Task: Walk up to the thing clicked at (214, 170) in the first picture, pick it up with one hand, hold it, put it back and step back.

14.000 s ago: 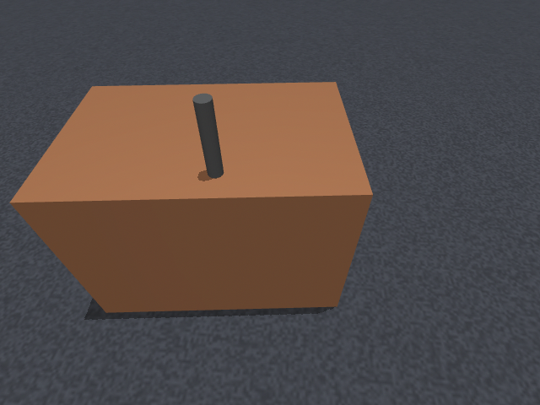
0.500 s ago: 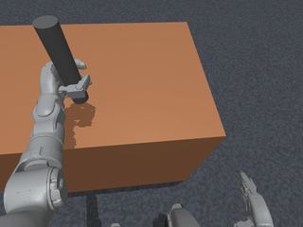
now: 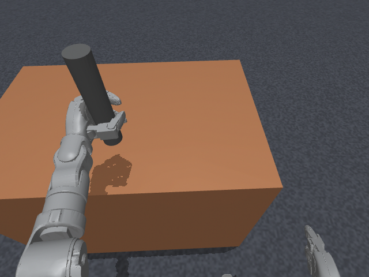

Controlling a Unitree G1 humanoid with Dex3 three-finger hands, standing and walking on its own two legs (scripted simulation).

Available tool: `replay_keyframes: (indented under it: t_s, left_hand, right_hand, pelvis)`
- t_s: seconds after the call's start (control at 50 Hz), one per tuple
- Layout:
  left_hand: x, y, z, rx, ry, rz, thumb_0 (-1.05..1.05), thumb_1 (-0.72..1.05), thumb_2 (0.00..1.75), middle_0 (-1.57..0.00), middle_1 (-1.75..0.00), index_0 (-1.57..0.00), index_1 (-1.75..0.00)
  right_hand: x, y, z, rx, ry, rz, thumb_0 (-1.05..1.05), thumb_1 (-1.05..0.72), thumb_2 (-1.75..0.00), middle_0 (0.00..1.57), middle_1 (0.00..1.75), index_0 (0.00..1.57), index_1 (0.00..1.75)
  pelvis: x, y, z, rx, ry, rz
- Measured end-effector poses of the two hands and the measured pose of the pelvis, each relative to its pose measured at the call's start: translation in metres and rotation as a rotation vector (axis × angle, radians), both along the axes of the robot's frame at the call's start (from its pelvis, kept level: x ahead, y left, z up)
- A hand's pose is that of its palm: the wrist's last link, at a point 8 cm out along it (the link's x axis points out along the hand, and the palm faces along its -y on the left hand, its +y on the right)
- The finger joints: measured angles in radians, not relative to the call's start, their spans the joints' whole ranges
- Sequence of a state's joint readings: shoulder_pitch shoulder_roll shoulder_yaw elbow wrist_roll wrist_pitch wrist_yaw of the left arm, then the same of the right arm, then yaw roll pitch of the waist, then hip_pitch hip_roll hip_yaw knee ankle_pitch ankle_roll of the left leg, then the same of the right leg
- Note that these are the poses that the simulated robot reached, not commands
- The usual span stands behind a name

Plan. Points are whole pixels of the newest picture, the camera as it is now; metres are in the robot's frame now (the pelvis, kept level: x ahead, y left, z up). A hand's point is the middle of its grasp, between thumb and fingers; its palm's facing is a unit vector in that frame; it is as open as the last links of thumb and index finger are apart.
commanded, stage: lift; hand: left
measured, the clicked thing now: (98, 103) +0.44 +0.17 +0.17
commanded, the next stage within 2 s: hold in 0.78 s
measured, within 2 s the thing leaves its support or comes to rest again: neither
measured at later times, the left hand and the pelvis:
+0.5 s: hand (93, 127) +0.36 +0.16 +0.18, palm faces +0.03 -1.00 -0.03, open 5.8 cm; pelvis +0.00 +0.00 +0.02, yaw +1 degrees
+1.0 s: hand (78, 131) +0.33 +0.16 +0.20, palm faces +0.03 -1.00 -0.03, open 5.8 cm; pelvis +0.00 +0.00 +0.03, yaw +1 degrees
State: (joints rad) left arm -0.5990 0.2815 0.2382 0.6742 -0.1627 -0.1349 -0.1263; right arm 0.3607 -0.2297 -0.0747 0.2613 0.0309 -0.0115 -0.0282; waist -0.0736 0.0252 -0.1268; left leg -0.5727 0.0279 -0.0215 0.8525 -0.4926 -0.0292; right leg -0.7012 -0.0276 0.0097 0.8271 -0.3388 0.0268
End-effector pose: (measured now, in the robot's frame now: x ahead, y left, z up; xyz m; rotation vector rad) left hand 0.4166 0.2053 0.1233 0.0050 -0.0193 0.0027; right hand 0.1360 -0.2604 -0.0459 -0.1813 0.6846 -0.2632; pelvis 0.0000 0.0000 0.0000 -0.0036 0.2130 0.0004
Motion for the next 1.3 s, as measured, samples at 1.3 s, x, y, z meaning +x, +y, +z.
replay_keyframes:
  t_s: [1.3]
  left_hand:
    - [-0.115,0.015,0.093,0.027,-0.026,0.015,0.01,0.07,1.19,-0.99,-1.15,-0.99,-1.15]
  right_hand:
    - [0.021,0.011,0.003,0.059,-0.087,0.045,-0.02,0.53,-0.05,0.06,0.05,0.06,0.05]
  pelvis:
    - [0.0,-0.001,0.03,0.006,-0.195,0.027]
